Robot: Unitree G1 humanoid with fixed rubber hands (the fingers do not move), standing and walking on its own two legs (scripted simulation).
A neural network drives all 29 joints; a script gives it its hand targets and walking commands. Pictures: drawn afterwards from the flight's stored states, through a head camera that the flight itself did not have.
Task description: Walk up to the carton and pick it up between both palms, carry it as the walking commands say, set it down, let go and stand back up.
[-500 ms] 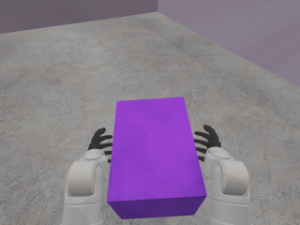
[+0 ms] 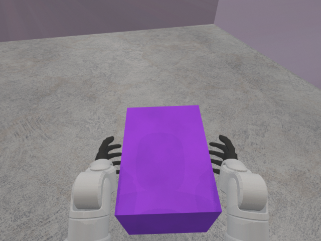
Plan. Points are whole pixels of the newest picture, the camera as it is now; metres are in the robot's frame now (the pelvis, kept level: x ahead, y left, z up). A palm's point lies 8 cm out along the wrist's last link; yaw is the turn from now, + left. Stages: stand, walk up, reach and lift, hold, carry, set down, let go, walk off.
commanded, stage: carry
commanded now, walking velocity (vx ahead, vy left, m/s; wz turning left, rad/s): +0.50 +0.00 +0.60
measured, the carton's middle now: (165, 167) +0.34 -0.01 +0.01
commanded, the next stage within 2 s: none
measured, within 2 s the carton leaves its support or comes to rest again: neither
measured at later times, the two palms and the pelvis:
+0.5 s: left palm (80, 91) +0.54 +0.25 +0.12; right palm (166, 80) +0.62 -0.02 +0.11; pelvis +0.30 +0.04 +0.02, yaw +17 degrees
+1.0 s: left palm (47, 57) +0.78 +0.45 +0.11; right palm (115, 46) +0.91 +0.20 +0.11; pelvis +0.59 +0.19 +0.01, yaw +28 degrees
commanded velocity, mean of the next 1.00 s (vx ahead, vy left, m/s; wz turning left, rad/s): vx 0.31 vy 0.00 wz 0.37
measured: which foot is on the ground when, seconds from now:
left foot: down 0.00-0.28, up 0.30-0.58, down 0.60-0.94, up 0.96-1.00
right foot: up 0.00-0.24, down 0.26-0.60, up 0.62-0.92, down 0.94-1.00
